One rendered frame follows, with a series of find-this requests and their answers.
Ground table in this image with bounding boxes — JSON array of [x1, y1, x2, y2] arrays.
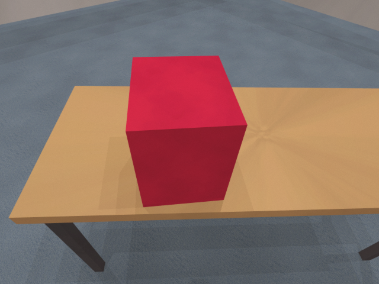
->
[[9, 86, 379, 272]]

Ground carton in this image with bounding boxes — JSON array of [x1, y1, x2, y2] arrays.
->
[[126, 56, 247, 207]]

